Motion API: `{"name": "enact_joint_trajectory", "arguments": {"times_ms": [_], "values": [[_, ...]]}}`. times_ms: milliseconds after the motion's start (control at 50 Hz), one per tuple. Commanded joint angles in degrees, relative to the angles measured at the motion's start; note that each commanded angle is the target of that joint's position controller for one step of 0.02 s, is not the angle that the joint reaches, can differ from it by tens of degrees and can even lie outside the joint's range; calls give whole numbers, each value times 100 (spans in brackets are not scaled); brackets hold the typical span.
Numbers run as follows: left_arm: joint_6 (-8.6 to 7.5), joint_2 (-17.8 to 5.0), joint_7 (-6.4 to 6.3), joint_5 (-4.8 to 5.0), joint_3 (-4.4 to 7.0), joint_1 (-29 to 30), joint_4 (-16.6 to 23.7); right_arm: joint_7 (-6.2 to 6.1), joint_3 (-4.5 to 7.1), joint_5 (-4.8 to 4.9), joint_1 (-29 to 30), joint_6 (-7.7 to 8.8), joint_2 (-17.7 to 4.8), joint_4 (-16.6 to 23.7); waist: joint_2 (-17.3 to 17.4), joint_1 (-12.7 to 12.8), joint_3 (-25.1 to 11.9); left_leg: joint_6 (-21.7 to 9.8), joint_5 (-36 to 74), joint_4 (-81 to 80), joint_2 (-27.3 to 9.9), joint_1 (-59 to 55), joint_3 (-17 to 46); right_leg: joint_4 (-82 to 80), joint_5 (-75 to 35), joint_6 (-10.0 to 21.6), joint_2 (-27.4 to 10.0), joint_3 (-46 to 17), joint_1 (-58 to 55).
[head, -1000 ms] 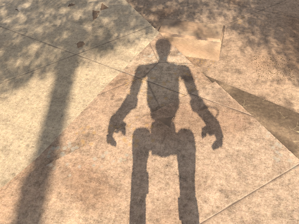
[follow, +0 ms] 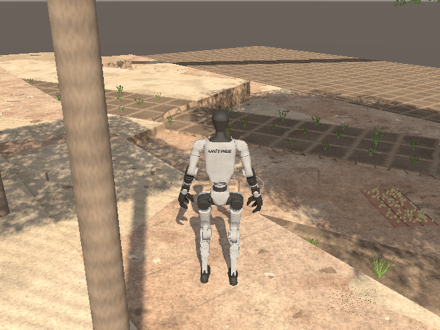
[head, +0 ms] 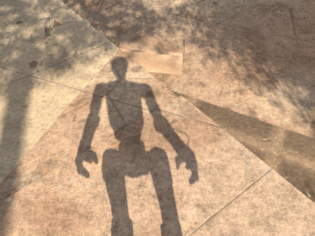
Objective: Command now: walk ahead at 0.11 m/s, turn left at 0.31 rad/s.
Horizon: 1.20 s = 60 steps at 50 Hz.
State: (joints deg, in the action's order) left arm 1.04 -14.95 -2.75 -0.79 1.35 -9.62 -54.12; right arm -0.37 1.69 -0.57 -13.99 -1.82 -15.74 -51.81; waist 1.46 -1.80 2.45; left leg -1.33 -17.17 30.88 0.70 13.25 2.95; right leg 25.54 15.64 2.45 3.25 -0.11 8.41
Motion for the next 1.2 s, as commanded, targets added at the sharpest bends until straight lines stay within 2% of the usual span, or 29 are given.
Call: {"name": "enact_joint_trajectory", "arguments": {"times_ms": [20, 60, 100, 180, 220, 240, 260, 280, 300, 320, 340, 380, 440, 560, 600, 640, 680, 700, 720, 740, 760, 800, 840, 880, 940, 1000, 1040, 1080, 1200], "values": [[2, -1117, -29, -66, 332, -463, 190, 55, 153, -111, 438, 8, -544, 506, -1100, 494, 156, -233, -1340, 1718, 43, 1361, -291, -1533, 2176, 1233, -2086, -2085, 26], [-107, -1032, -3, -127, 325, -432, 246, 145, 201, -93, 613, -3, -569, 654, -672, 399, 611, -280, -1286, 2466, -340, 2188, -9, -1908, 2442, 1473, -2442, -2414, -22], [-239, -1021, 3, -94, 336, -223, 326, 237, 196, -85, 452, 58, -519, 631, -612, 256, 457, -227, -948, 2058, -472, 2107, -46, -1854, 1746, 1156, -2161, -1734, -378], [-377, -1166, 152, -111, 402, -67, 391, 382, 212, -27, 281, 80, -489, 667, -845, 155, 119, -278, -589, 772, -222, 486, -662, -1516, 939, 745, -1728, -459, 162], [-349, -1180, 218, -97, 435, -3, 410, 390, 255, -45, -364, 97, -491, 468, -567, -167, 26, -340, -166, 35, 142, -707, -1082, -683, 1296, 599, -1533, 26, 870], [-342, -991, 245, -158, 377, -97, 420, 351, 349, -101, -1034, 145, -666, 204, 56, -384, -150, -430, -543, -269, 277, -1484, -832, 569, 1184, 478, -1224, 416, 1356], [-356, -467, 315, -197, 211, 127, 705, 257, 501, -162, -1649, 218, -1252, 137, 1742, -627, -217, -894, -2340, -1615, -1221, -1935, 1805, 2859, 1467, 116, -557, 1164, 2554], [-390, -369, 358, -247, 159, 518, 1028, 256, 450, -115, -1600, 277, -1404, 246, 1730, -475, 41, -1488, -3131, -2683, -2063, -1689, 4371, 3783, 1835, 60, -32, 199, 3745], [-438, -654, 408, -221, 202, 487, 1008, 226, 441, -71, -1217, 279, -1287, 338, 823, -231, 430, -1632, -2901, -2559, -2144, -1330, 3980, 4097, 1387, 103, -505, -237, 3851], [-500, -819, 460, -118, 234, 383, 891, 198, 408, -46, -878, 303, -1089, 456, 303, -49, 535, -1474, -2101, -2341, -1832, -1083, 3233, 3929, 639, 93, -716, -252, 3616], [-546, -802, 472, -107, 228, 265, 796, 163, 395, -34, -710, 340, -1029, 521, 164, 54, 478, -1301, -1078, -2274, -1484, -1066, 2617, 3645, 226, 48, -805, -229, 3374], [-480, -748, 473, -203, 201, -10, 597, 97, 305, -4, -622, 444, -810, 519, 216, 180, 198, -1085, 1916, -2040, -1129, -1254, 1612, 3399, -219, -122, -777, -38, 2933], [-327, -532, 435, -135, 141, -42, 586, 71, 249, 50, -981, 519, -677, 330, 166, 227, -177, -982, 5259, -1472, -959, -1513, 745, 3317, -347, -318, -570, 208, 2732], [-287, -270, 425, -57, -23, 825, 827, -82, 123, -14, -1188, 375, -455, 114, 427, -96, 8, -605, 5602, -1256, -655, -1341, 313, 1552, -1124, -248, -246, 552, 2291], [-322, -311, 378, -36, -38, 674, 744, -113, 111, -46, -1143, 375, -457, 52, 476, -78, -67, -516, 5778, -1036, -706, -1334, 369, 1110, -1265, -105, -128, 548, 1795], [-371, -491, 300, -43, 19, 38, 505, -150, 117, -33, -931, 403, -510, 39, 478, 192, -214, -434, 6205, -563, -827, -1367, 559, 789, -1142, 106, -26, 422, 1132], [-502, -607, 203, -76, 76, -955, 186, -128, 138, 50, -580, 446, -624, 46, 209, 747, -480, -307, 5536, 595, -632, -1171, 507, -272, -2374, 307, -276, 137, -61], [-553, -938, 131, -133, 131, -1517, 100, -102, 91, 110, -649, 494, -491, 191, -479, 807, -1115, -205, 3175, 1873, -229, -457, 311, -4, -4923, 583, -1452, -1012, -1262], [-492, -1055, 153, -34, 134, -1300, 86, -99, 34, 249, -1832, 376, 53, -94, -1503, 183, -1829, -55, -1822, 3334, 670, 283, 189, 250, -7186, 1741, -2778, -2506, -1972], [-431, -772, 214, 153, 101, -1036, 186, -144, 107, 25, -1719, 243, -398, -333, -631, 219, -1658, -120, -1770, 3653, 550, 339, 478, -169, -5609, 1842, -2585, -2605, -1227], [-404, -515, 208, 154, 35, -486, 286, -122, 118, -91, -1267, 192, -383, -318, -430, 124, -863, -103, -1498, 3714, 392, 550, 469, -517, -4066, 1697, -2303, -2175, -480], [-354, -163, 149, 51, -109, -26, 338, -61, 90, -130, -725, 100, -272, -265, -433, 11, -285, -30, -1133, 2896, 107, 351, 398, -1085, -2591, 1237, -1770, -1447, 449], [-337, -247, 122, -22, -110, -52, 195, -51, 14, -111, -884, -23, -55, -435, -731, -110, -285, 96, -1055, 2038, 120, -144, 99, -1174, -2205, 954, -1367, -881, 789], [-329, -376, 122, -50, -85, -283, 72, -120, -16, -72, -834, -94, 6, -553, -715, -18, -407, 154, -1171, 1332, 147, -228, -87, -1171, -1759, 937, -1359, -878, 643], [-243, -549, 126, -21, -27, -319, 9, -159, -36, -42, -620, -139, -7, -650, -764, 77, -447, 109, -572, 633, 69, -391, -211, -1346, -112, 850, -1367, -1053, 780], [-129, -491, 116, 49, -21, -168, -9, -143, -85, -100, -658, -83, 77, -813, -612, -30, -143, -30, 232, -376, 11, -901, -255, -1440, 1280, 478, -1225, -1049, 1446], [-87, -356, 131, 79, -22, -343, -67, -161, -109, -159, -526, 26, -108, -779, -175, 117, 203, -180, -58, -1125, -504, -476, 527, -1302, 1346, 94, -957, -898, 1467], [-70, -195, 165, 68, -31, -479, -195, -155, -164, -65, -310, 168, -10, -855, 341, 341, 325, -185, -590, -1555, -645, 642, 740, -817, 8, 73, -677, -536, 243], [-167, -100, 150, 31, -60, -705, -560, -191, -188, -5, -470, 298, 60, -1023, 23, 323, 71, -163, 458, -1493, -555, 82, 509, -653, -849, 114, -767, -519, -42]]}}
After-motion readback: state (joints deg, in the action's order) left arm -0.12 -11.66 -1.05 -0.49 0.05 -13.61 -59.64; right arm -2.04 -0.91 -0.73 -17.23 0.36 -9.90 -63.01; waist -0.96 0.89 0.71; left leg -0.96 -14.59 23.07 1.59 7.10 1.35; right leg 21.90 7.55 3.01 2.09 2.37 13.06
